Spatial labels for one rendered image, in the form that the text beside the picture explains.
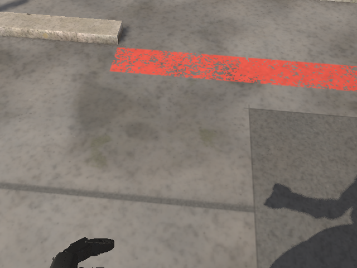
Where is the left robot hand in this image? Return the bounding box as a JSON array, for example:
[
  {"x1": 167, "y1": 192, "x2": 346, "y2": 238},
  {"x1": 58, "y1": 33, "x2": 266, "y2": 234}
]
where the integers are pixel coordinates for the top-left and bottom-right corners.
[{"x1": 50, "y1": 237, "x2": 114, "y2": 268}]

